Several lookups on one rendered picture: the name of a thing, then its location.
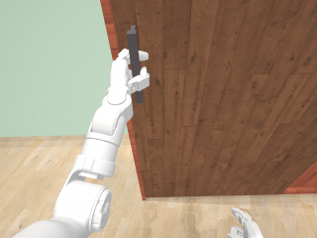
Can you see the right robot hand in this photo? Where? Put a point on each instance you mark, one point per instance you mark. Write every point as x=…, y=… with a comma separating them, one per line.
x=250, y=228

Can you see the left robot upper arm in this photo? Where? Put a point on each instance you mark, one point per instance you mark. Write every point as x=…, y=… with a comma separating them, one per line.
x=82, y=208

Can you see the handle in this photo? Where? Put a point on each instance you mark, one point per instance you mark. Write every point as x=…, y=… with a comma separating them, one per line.
x=132, y=40

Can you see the wardrobe door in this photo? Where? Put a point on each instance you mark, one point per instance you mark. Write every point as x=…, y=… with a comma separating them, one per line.
x=231, y=108
x=307, y=179

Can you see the left robot hand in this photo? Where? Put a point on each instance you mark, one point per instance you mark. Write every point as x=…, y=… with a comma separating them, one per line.
x=121, y=74

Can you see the robot left forearm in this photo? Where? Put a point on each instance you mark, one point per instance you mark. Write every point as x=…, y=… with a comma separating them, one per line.
x=104, y=137

